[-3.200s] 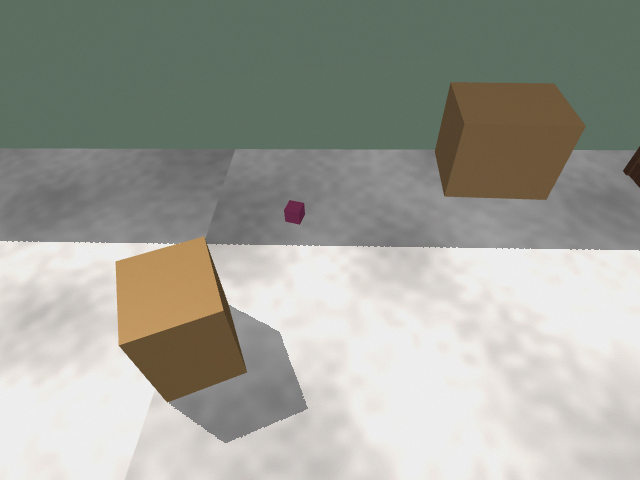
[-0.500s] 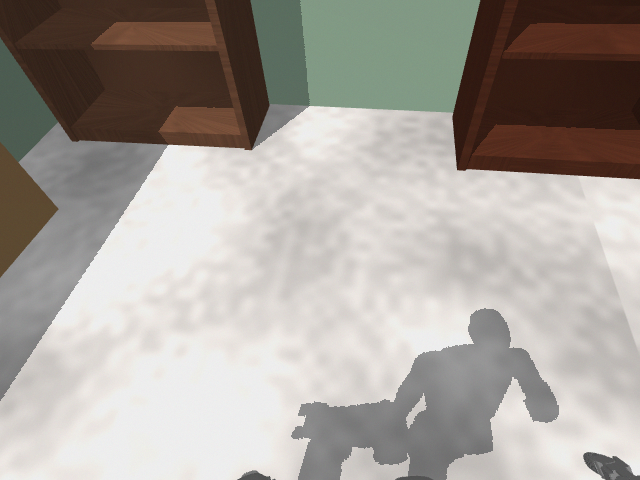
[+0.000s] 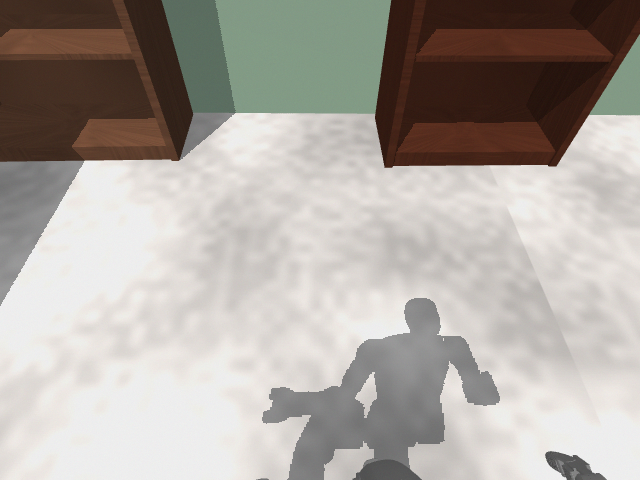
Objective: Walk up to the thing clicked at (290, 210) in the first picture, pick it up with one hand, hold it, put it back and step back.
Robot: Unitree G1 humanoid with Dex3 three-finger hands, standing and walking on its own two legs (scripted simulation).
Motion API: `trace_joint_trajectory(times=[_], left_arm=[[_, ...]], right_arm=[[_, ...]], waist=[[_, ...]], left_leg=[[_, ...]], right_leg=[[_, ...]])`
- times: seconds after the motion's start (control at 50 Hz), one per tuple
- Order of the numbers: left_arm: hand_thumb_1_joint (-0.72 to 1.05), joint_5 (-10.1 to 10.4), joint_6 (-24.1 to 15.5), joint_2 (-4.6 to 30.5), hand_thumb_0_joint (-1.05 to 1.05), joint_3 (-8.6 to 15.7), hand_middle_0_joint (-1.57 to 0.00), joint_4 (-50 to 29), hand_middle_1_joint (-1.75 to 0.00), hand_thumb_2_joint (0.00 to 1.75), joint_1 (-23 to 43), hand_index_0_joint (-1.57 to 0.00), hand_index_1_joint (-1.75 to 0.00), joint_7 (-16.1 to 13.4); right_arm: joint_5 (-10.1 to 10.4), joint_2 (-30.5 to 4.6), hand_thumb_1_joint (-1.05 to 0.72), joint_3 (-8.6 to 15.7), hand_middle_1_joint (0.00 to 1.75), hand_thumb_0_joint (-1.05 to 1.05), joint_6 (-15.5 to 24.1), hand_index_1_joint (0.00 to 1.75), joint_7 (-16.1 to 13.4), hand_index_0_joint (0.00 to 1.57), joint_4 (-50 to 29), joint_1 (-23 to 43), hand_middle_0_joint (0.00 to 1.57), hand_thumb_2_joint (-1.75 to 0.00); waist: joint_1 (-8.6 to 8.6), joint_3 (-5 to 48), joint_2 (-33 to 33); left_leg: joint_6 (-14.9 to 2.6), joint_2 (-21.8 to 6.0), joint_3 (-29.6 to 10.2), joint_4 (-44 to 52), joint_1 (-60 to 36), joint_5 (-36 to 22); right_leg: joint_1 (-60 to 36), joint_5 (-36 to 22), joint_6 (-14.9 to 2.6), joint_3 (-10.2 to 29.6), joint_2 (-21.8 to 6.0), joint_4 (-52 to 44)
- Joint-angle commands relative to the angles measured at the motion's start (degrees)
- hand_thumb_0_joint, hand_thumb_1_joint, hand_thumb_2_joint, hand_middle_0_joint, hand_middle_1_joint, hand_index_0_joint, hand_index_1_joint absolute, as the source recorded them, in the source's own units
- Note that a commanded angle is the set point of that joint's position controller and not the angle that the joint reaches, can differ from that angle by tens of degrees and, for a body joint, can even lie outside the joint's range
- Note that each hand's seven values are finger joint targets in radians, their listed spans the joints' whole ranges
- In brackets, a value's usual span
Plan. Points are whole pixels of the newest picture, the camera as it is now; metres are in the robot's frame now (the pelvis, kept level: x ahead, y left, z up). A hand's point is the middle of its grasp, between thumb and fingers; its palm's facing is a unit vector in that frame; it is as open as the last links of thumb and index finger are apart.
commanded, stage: walk up
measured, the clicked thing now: out of the picture -0.09 +1.32 -0.71
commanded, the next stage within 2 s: stand in 1.14 s
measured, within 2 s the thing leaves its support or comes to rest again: neither
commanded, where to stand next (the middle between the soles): +0.07 -0.02 m, yaw -6 degrees
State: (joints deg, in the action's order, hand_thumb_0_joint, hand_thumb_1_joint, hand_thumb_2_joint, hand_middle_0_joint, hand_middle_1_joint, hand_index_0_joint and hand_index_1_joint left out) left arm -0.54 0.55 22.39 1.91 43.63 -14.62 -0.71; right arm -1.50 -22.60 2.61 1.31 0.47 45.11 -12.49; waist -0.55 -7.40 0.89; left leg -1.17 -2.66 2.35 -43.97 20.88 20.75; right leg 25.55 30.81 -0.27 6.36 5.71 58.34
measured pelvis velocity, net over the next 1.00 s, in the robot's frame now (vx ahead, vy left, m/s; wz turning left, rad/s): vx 0.00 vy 0.00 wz -0.18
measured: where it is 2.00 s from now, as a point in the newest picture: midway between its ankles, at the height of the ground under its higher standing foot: outside the picture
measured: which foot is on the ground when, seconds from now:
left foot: down 0.00-1.00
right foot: up 0.00-0.16, down 0.18-1.00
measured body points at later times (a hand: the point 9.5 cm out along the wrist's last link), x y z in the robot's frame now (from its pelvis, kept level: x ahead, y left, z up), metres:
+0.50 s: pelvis -0.01 -0.01 +0.01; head +0.00 -0.03 +0.46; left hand +0.10 +0.29 -0.10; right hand +0.03 -0.32 -0.13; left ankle +0.04 +0.13 -0.71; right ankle -0.01 -0.15 -0.71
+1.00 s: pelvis +0.00 +0.00 +0.02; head +0.01 -0.01 +0.47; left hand +0.14 +0.29 -0.10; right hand +0.04 -0.32 -0.11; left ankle +0.04 +0.13 -0.71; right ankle -0.01 -0.15 -0.71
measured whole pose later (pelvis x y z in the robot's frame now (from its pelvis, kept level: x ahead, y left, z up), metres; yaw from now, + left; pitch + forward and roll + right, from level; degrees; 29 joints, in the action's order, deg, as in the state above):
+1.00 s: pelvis +0.00 +0.00 +0.02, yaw -10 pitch -3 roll +0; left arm -0.1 -2.0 20.8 -0.2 63.1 -6.7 -0.7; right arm -0.2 -21.3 1.7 -0.3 1.2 62.3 -4.5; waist -1.0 -4.1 -0.7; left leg 1.1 -3.6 5.4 -29.2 12.1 14.1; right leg 11.7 15.8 1.8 8.5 1.1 30.3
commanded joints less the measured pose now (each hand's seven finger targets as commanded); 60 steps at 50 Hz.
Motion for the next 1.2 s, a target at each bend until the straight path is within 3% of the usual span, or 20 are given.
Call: trace_joint_trajectory(times=[0.0, 0.08, 0.14, 0.16, 0.18, 0.2, 0.22, 0.24, 0.28, 0.32, 0.38, 0.42, 0.46, 0.5, 0.54, 0.6, 0.7, 1.1, 1.12, 1.18], left_arm=[[0.9, 0.0, -1.8, 13.3, 0.0, 5.0, -0.2, -2.2, -0.3, 0.9, -2.2, -0.2, -0.3, -0.1], [0.9, 0.3, -2.8, 11.0, 0.0, 4.1, -0.2, -0.8, -0.3, 0.9, -2.9, -0.2, -0.3, 0.7], [0.9, -0.5, -3.9, 10.0, 0.0, 4.1, -0.2, 3.2, -0.3, 0.9, -8.2, -0.2, -0.3, -0.2], [0.9, -1.0, -4.5, 11.6, 0.0, 5.0, -0.2, 3.8, -0.3, 0.9, -7.9, -0.2, -0.3, -0.8], [0.9, -1.6, -5.0, 14.0, 0.0, 5.6, -0.2, 3.6, -0.3, 0.9, -7.6, -0.2, -0.3, -1.3], [0.9, -2.1, -5.6, 16.5, 0.0, 5.7, -0.2, 1.9, -0.3, 0.9, -4.0, -0.2, -0.3, -1.6], [0.9, -1.8, -5.3, 19.8, 0.0, 5.7, -0.2, 1.4, -0.3, 0.9, -2.2, -0.2, -0.3, -1.6], [0.9, -1.0, -5.1, 18.5, 0.0, 5.4, -0.2, 1.7, -0.3, 0.9, -0.9, -0.2, -0.3, -1.5], [0.9, -0.7, -5.4, 15.1, 0.0, 4.3, -0.2, 1.8, -0.3, 0.9, 1.4, -0.2, -0.3, -1.3], [0.9, -0.3, -5.6, 14.7, 0.0, 4.0, -0.2, 3.0, -0.3, 0.9, 1.5, -0.2, -0.3, -1.4], [0.9, 0.1, -4.9, 12.6, 0.0, 2.7, -0.2, 2.8, -0.3, 0.9, 4.4, -0.2, -0.3, -1.0], [0.9, 0.6, -4.5, 11.1, 0.0, 2.3, -0.2, 5.0, -0.3, 0.9, 2.0, -0.2, -0.3, -1.0], [0.9, -0.1, -4.7, 11.9, 0.0, 2.1, -0.2, 7.2, -0.3, 0.9, 1.4, -0.2, -0.3, -1.1], [0.9, -0.3, -4.7, 14.5, 0.0, 2.7, -0.2, 7.6, -0.3, 0.9, 4.5, -0.2, -0.3, -0.8], [0.9, 0.1, -4.4, 13.5, 0.0, 2.2, -0.2, 8.0, -0.3, 0.9, 6.7, -0.2, -0.3, -0.7], [0.9, 0.4, -4.4, 11.0, 0.0, 1.4, -0.2, 10.1, -0.3, 0.9, 5.6, -0.2, -0.3, -0.7], [0.9, 0.8, -4.3, 11.1, 0.0, 1.2, -0.2, 12.6, -0.3, 0.9, 6.6, -0.2, -0.3, -0.9], [0.9, -0.1, -4.1, 11.9, 0.0, 0.3, -0.2, 17.1, -0.3, 0.9, 12.1, -0.2, -0.3, -1.1], [0.9, -0.1, -3.8, 11.2, 0.0, 0.0, -0.2, 17.1, -0.3, 0.9, 13.3, -0.2, -0.3, -0.7], [0.9, 0.3, -3.1, 10.3, 0.0, 0.2, -0.2, 17.5, -0.3, 0.9, 11.5, -0.2, -0.3, -0.5]], right_arm=[[-0.2, -15.3, -0.9, 4.7, 0.3, 0.0, 1.7, 0.3, -1.3, 0.2, -4.5, -1.1, 0.2, -0.9], [-1.1, -16.2, -0.9, 4.4, 0.3, 0.0, 0.7, 0.3, -0.2, 0.2, -4.5, -0.3, 0.2, -0.9], [-0.7, -15.0, -0.9, 3.7, 0.3, 0.0, -0.9, 0.3, 0.5, 0.2, -4.9, 2.0, 0.2, -0.9], [-0.2, -12.1, -0.9, 2.7, 0.3, 0.0, -1.1, 0.3, 0.6, 0.2, -4.6, 0.6, 0.2, -0.9], [0.3, -8.1, -0.9, 1.4, 0.3, 0.0, -1.1, 0.3, 0.5, 0.2, -4.9, -0.2, 0.2, -0.9], [0.6, -5.7, -0.9, 0.4, 0.3, 0.0, -1.1, 0.3, 0.5, 0.2, -5.5, 0.2, 0.2, -0.9], [0.4, -10.9, -0.9, 1.9, 0.3, 0.0, -1.4, 0.3, -0.5, 0.2, -4.7, 2.9, 0.2, -0.9], [0.2, -12.4, -0.9, 2.8, 0.3, 0.0, -1.2, 0.3, -0.6, 0.2, -3.2, 1.8, 0.2, -0.9], [1.1, -11.4, -0.9, 2.6, 0.3, 0.0, -0.4, 0.3, -0.2, 0.2, -1.2, 0.7, 0.2, -0.9], [1.3, -10.2, -0.9, 2.1, 0.3, 0.0, -0.2, 0.3, -0.1, 0.2, 0.7, -0.4, 0.2, -0.9], [0.8, -11.8, -0.9, 2.8, 0.3, 0.0, 0.4, 0.3, -0.4, 0.2, 2.9, -2.4, 0.2, -0.9], [1.1, -13.8, -0.9, 2.8, 0.3, 0.0, 0.5, 0.3, 0.0, 0.2, 2.9, 2.0, 0.2, -0.9], [1.1, -12.3, -0.9, 2.2, 0.3, 0.0, -0.3, 0.3, 0.6, 0.2, 3.7, 5.5, 0.2, -0.9], [0.8, -10.9, -0.9, 1.6, 0.3, 0.0, -0.7, 0.3, 0.6, 0.2, 5.2, 4.2, 0.2, -0.9], [0.6, -11.3, -0.9, 1.6, 0.3, 0.0, -0.3, 0.3, 0.7, 0.2, 7.4, 2.9, 0.2, -0.9], [0.8, -11.8, -0.9, 1.4, 0.3, 0.0, 0.2, 0.3, 0.8, 0.2, 8.5, 5.2, 0.2, -0.9], [0.9, -11.4, -0.9, 1.0, 0.3, 0.0, 0.6, 0.3, 0.3, 0.2, 10.4, 7.5, 0.2, -0.9], [1.5, -9.9, -0.9, 1.4, 0.3, 0.0, -1.2, 0.3, 0.6, 0.2, 14.9, 11.3, 0.2, -0.9], [1.4, -9.2, -0.9, 1.0, 0.3, 0.0, -0.9, 0.3, 0.3, 0.2, 14.9, 10.7, 0.2, -0.9], [1.1, -11.0, -0.9, 1.4, 0.3, 0.0, -0.5, 0.3, -0.1, 0.2, 15.3, 12.2, 0.2, -0.9]], waist=[[-0.61, 4.2, -8.4], [-1.6, 6.3, -15.4], [1.7, 8.9, -12.7], [2.25, 9.2, -8.1], [2.33, 8.8, 0.1], [0.7, 6.3, 6.8], [2.02, 5.0, 5.0], [0.93, 3.3, 4.5], [-0.48, 4.4, 4.8], [-0.57, 6.4, 7.6], [-2.22, 9.1, 5.0], [0.44, 8.9, 0.2], [1.47, 6.1, 0.7], [-0.26, 3.7, 3.6], [-1.26, 3.1, 0.7], [0.52, 5.6, -1.9], [0.74, 7.9, -3.5], [-1.18, 8.8, 2.7], [-2.26, 9.6, 5.1], [-0.74, 11.3, 2.2]], left_leg=[[-10.46, -12.9, -14.4, 19.3, -4.8, -10.0], [-10.05, -11.0, -10.7, 18.8, -5.6, 1.3], [-8.64, -10.0, -6.3, 10.2, -2.4, -2.2], [-6.43, -8.6, -4.3, 4.1, 1.5, -4.9], [-3.2, -6.1, -2.5, -3.2, 7.6, -2.5], [0.77, -1.3, -0.3, -7.1, 15.6, 8.2], [0.24, -3.6, -5.2, -8.6, 10.9, 12.6], [0.24, -4.4, -5.5, -8.4, 6.0, 12.8], [-0.58, -3.6, -4.2, -2.5, 4.2, 7.8], [-0.72, -2.2, -2.4, 2.6, -0.4, 1.1], [-2.46, -3.5, -4.5, 11.1, -12.7, -13.7], [-5.77, -9.3, -12.5, 15.0, -6.3, -5.5], [-4.2, -6.6, -9.2, 14.1, -1.0, 4.8], [-1.45, -2.3, -4.4, 11.4, -2.3, 5.9], [-1.56, -2.7, -5.4, 15.0, -6.8, 5.5], [-3.57, -7.0, -9.5, 20.5, -5.3, 4.2], [-2.75, -6.9, -6.5, 21.1, -7.5, -7.0], [-1.09, -4.3, -0.7, 19.4, -18.9, -7.2], [-0.47, -5.2, -3.0, 21.6, -18.4, -13.3], [-0.4, -6.0, -2.8, 22.6, -20.5, -17.3]], right_leg=[[4.4, -2.3, -1.0, -0.4, -2.9, 3.8], [-1.6, -2.1, 0.07, -6.4, -3.5, -11.7], [-13.5, -12.1, -0.28, -9.6, -1.9, -30.4], [-18.7, -14.4, -0.78, -6.5, -2.2, -32.7], [-21.4, -11.9, -2.72, 5.9, -7.9, -34.4], [-20.9, -15.2, -7.26, 25.2, -19.9, -38.0], [-12.0, -18.1, -14.73, 28.8, -25.0, -35.4], [-6.3, -20.5, -15.39, 25.6, -23.8, -33.6], [-10.4, -30.1, -11.29, 15.5, -18.8, -31.2], [-10.4, -35.5, -8.63, 11.5, -16.0, -29.1], [-2.4, -29.3, -4.83, 5.7, -11.2, -23.9], [-6.0, -13.3, -2.76, 2.5, -6.5, -23.8], [-8.5, -5.0, -4.07, 7.1, -8.1, -30.1], [-4.3, -1.2, -5.42, 13.7, -11.8, -34.2], [-0.3, -2.7, -4.8, 11.4, -11.1, -33.8], [-7.4, -12.5, -3.05, 4.1, -6.7, -29.0], [-12.0, -25.0, -2.14, 3.1, -7.6, -28.1], [-7.8, -26.5, -2.13, 9.0, -11.1, -38.7], [-10.6, -32.0, -0.9, 6.4, -11.4, -38.7], [-12.6, -35.3, -0.14, 4.8, -10.7, -38.0]])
